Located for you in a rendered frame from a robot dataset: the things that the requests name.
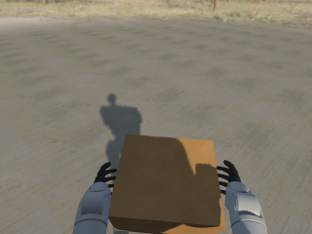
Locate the carton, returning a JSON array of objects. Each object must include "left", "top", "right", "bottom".
[{"left": 108, "top": 134, "right": 226, "bottom": 234}]

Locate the robot right forearm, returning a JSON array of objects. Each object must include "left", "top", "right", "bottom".
[{"left": 224, "top": 181, "right": 268, "bottom": 234}]

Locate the robot right hand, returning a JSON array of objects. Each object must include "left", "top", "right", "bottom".
[{"left": 216, "top": 160, "right": 242, "bottom": 195}]

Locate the robot left hand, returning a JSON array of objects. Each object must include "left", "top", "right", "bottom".
[{"left": 94, "top": 162, "right": 117, "bottom": 195}]

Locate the robot left forearm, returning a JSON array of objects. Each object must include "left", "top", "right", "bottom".
[{"left": 72, "top": 181, "right": 111, "bottom": 234}]

